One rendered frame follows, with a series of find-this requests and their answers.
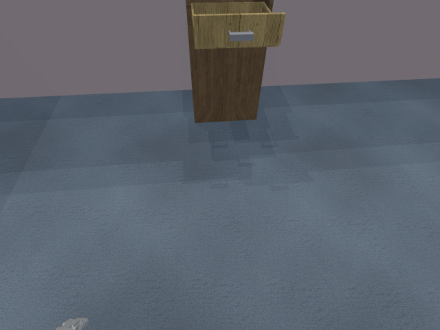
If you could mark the drawer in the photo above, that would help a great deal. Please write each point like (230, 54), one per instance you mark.
(211, 22)

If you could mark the handle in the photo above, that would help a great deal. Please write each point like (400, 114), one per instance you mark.
(241, 36)

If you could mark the cabinet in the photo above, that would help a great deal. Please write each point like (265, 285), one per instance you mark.
(226, 82)

